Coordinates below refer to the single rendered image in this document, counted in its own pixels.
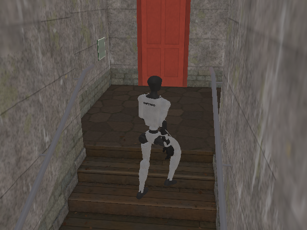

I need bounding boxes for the stairs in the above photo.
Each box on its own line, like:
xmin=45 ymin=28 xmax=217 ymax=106
xmin=59 ymin=145 xmax=217 ymax=230

